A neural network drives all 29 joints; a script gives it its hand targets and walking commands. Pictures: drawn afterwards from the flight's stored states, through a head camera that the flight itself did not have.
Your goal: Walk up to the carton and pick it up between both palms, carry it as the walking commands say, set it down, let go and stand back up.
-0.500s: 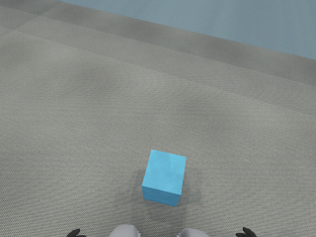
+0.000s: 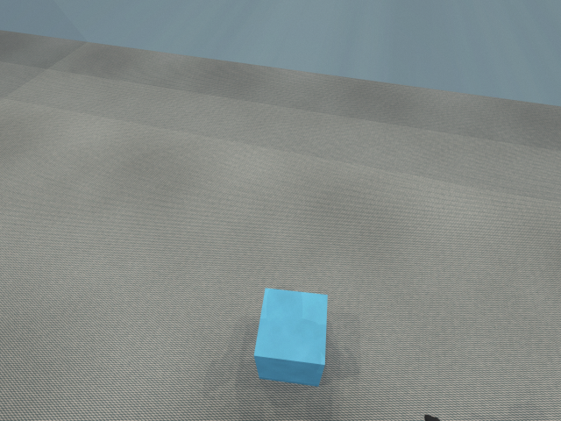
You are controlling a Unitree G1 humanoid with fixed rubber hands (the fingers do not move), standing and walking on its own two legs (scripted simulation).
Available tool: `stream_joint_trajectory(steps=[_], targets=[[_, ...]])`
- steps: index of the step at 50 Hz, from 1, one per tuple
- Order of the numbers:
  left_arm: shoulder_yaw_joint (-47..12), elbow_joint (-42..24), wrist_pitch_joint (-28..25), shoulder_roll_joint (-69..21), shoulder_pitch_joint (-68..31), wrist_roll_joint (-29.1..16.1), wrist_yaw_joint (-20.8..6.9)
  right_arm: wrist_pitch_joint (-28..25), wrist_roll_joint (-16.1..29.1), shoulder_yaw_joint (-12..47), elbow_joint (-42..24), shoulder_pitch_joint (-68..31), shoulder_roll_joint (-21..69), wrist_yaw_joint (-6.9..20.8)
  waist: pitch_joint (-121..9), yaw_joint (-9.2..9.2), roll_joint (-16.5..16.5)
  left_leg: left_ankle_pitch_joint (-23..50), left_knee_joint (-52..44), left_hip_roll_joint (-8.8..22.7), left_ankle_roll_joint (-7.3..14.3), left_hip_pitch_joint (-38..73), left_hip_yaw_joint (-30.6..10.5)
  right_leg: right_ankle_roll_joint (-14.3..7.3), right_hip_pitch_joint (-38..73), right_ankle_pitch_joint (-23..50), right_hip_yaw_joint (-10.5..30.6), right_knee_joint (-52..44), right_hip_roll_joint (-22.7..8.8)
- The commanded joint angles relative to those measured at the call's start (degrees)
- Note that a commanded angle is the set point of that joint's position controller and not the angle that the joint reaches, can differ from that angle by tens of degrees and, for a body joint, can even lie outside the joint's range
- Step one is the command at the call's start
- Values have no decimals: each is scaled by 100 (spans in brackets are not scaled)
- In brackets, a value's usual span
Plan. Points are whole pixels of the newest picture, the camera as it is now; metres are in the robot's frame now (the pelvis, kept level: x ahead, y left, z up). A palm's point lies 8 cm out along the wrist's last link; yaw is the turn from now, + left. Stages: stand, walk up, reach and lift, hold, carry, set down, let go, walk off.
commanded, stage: walk up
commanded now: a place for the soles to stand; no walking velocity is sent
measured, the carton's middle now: (292, 338) +0.44 +0.00 -0.64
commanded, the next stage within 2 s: none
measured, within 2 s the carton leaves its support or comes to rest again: neither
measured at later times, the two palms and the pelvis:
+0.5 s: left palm out of the picture +0.07 +0.24 -0.13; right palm out of the picture +0.03 -0.25 -0.14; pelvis +0.01 +0.00 +0.00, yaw -5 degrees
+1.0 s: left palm (130, 403) +0.16 +0.26 -0.14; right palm out of the picture +0.03 -0.20 -0.16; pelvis +0.07 +0.04 -0.02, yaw -8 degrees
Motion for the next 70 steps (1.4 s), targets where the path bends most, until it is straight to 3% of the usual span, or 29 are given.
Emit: stream_joint_trajectory(steps=[1, 7, 9, 11, 20, 21, 23, 26, 29, 30, 32, 35, 37, 39, 40, 42, 43, 44, 45, 49, 50, 52, 53, 54, 55, 57, 63, 67, 70], targets=[[77, -173, -28, 644, 240, 44, 56, 21, 40, -163, -316, 17, -823, -45, 190, -193, 104, 34, -828, 882, 350, 106, -858, -161, -559, 910, 769, -493, -409], [197, -272, -72, 895, 102, 30, 76, -24, 15, -148, -253, 63, -898, 0, -19, -191, -467, 280, -594, 776, 309, 226, -640, -218, -478, 1494, 1012, -509, -512], [165, -233, -50, 785, 174, 11, 83, -24, 18, -120, -238, -11, -752, 31, -435, -120, 16, 415, -693, 776, 259, 499, -594, -124, -189, 1626, 1143, -511, -662], [146, -144, -62, 827, 321, -27, 140, 14, -5, -63, -233, 1, -684, 3, -335, -88, -477, 171, -606, 700, 212, 330, -450, -4, -191, 1599, 1322, -613, -684], [198, -151, -29, 979, 272, -28, 155, -22, 84, -78, -44, 228, -848, -24, -321, -66, -317, 370, -693, 782, 190, 363, -454, -51, -224, 1684, 1263, -506, -475], [187, -214, -105, 589, 584, 87, 96, 3, -16, -150, 74, 382, -1018, 20, -428, -68, 57, -912, -374, 630, 157, 404, -203, -150, 66, 14, 1732, -734, -553], [272, -211, -120, 924, 653, 147, 109, 35, -111, -55, 37, 375, -726, 90, 234, 0, -258, -1785, -164, 473, 149, -749, -339, -662, -187, -2026, 2415, -1060, -686], [205, -373, -92, 788, 573, 131, 136, -7, -115, -28, -23, 511, -628, 125, 438, -87, -710, -1492, 66, 174, 96, -824, -320, -815, -429, -2500, 2971, -1597, -977], [240, -274, -154, 853, 454, 129, 105, -148, -43, -39, 2, 775, -673, 56, 508, -194, -1203, -826, -85, 346, 192, -576, -510, -749, -410, -464, 2693, -961, -1043], [201, -224, -149, 674, 305, 107, 109, -213, -34, -61, 0, 923, -642, 48, 542, -344, -811, -344, -461, 354, 168, 47, -555, -721, -740, 473, 2260, -660, -863], [114, -449, -216, 394, 148, 50, 59, -235, -66, -167, 147, 1141, -1012, 41, 107, -379, 443, -3, -1209, 1073, 409, 1266, -1373, -177, -1603, 281, 899, 698, 57], [120, -466, -105, 316, 43, 176, 123, -131, -38, -224, 107, 1044, -1157, -33, 1250, -335, 224, 572, -1632, 2105, 1229, 649, -2247, 60, -2351, -1140, 342, 1627, -80], [71, -526, -155, 332, 143, 210, 149, -131, -23, -272, 184, 1391, -1237, -81, 982, -383, 301, 2852, -1071, 1922, 1099, 1012, -1611, 55, -1953, -1246, 294, 1223, -208], [13, -541, -253, 180, 255, 226, 151, -78, -125, -286, 239, 1205, -1038, -47, 801, -231, 410, 2985, -616, 1373, 840, 520, -861, 12, -1041, -57, 230, 360, -193], [76, -421, -284, 288, 831, 126, 172, -33, -95, -304, 113, 684, -1185, 7, 476, 154, 241, 2463, -60, 1140, 725, 142, -486, -41, -129, 505, 259, -269, -103], [196, -264, -232, 762, 1085, 144, 240, -55, 77, -134, -204, 622, -694, 49, 402, 244, -703, 2007, 1069, 339, 187, -961, -151, -639, 842, 3628, 1669, -162, -1027], [251, -72, -174, 1122, 1477, 165, 272, -13, 144, -123, -201, 626, -545, 38, -7, 558, -1231, 22, 2071, -223, -45, -1138, -180, -1400, 1130, 4299, 2630, -480, -1707], [280, 16, -100, 1125, 1343, 115, 329, 57, 145, -83, -230, 751, -462, -55, 252, 387, -1371, -2114, 2512, -70, -94, -1407, -616, -1882, 804, 3931, 3118, -588, -2162], [262, -94, -83, 1036, 1069, 139, 355, 58, -3, -69, -208, 725, -556, -73, 617, 407, -1202, -2495, 2505, 83, -23, -1651, -888, -2000, 645, 3762, 3054, -602, -2249], [74, -461, 14, 682, -530, 145, 309, -114, -9, 20, -111, 1488, -21, 18, -64, -502, -680, -435, -505, 321, -2, -26, -776, -926, 245, 3136, 1260, -174, -1273], [-56, -411, 63, 427, -700, 127, 215, -154, 36, -52, 64, 1695, -307, -22, -241, -565, -127, 1394, -1250, 505, -96, 774, -1091, -383, -351, 2145, 802, 266, -893], [-79, -440, 155, 234, -478, 138, 161, -151, 53, -259, -102, 1153, -1059, -50, -636, -186, 723, 4059, -669, 1422, 448, 1378, -2211, 231, -801, -87, 217, 882, -200], [-47, -371, 204, 329, -461, 153, 201, -164, 138, -177, -274, 787, -998, -36, -863, -101, 417, 3903, -610, 1696, 809, 1186, -2514, 239, -444, -1006, 225, 588, -333], [-13, -331, 225, 449, -545, 58, 232, -115, 118, -200, -266, 665, -1076, -19, -428, -203, 328, 3429, -395, 1550, 876, 413, -2065, 194, 15, -325, 151, 99, -405], [-11, -174, 195, 543, -530, 146, 225, -70, 81, -218, -313, 584, -1040, -28, -286, -279, -11, 3169, -401, 1289, 553, 437, -1834, 204, 185, 727, 245, -126, -433], [18, -93, 181, 813, -620, 138, 160, -132, 142, -95, -463, 495, -805, -56, -396, -90, 570, 3034, -631, 767, 241, 352, -1221, 112, 520, 1793, 629, -129, -626], [-29, 281, 170, 667, -710, 80, 154, -139, 227, -102, -181, 727, -763, -55, -434, -235, 381, 3794, -721, 775, 53, 876, -1253, 205, 339, 1759, 358, -237, -527], [-84, 458, 212, 628, -641, 36, 150, -125, 125, -111, -303, 400, -802, -61, -349, 11, 355, 2937, -930, 779, 211, 534, -1354, 207, 599, 1119, 270, -580, -603], [-91, 457, 180, 591, -852, 143, 171, -125, 131, -157, -219, 736, -837, -104, -277, -241, 350, 2988, -918, 858, 166, 810, -1432, 240, 157, 829, 170, -397, -566]])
